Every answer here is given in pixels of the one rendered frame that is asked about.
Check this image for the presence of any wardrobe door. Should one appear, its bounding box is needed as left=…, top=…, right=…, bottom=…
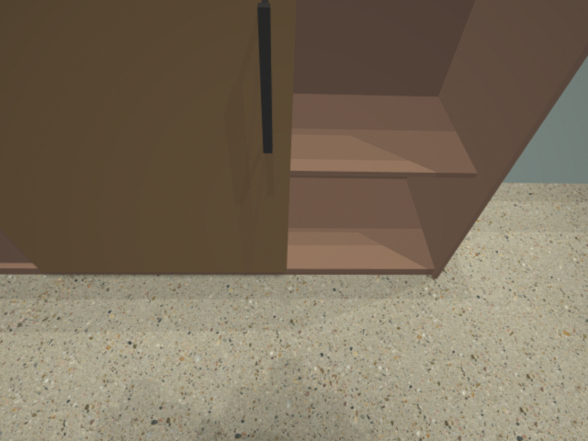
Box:
left=0, top=0, right=297, bottom=273
left=0, top=230, right=32, bottom=263

